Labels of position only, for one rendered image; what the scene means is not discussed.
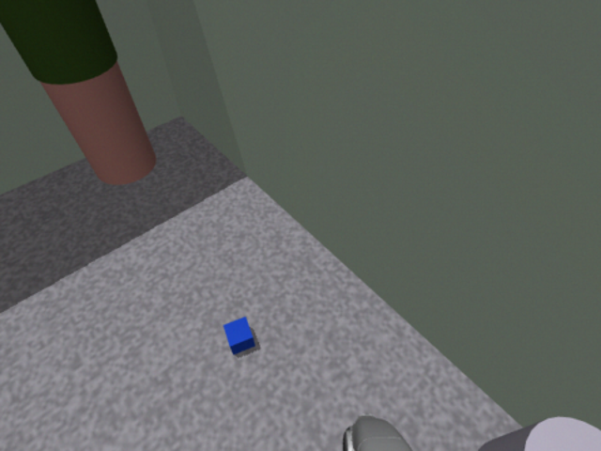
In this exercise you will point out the potted plant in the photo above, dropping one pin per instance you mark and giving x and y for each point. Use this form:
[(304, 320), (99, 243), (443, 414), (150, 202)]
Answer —
[(66, 46)]

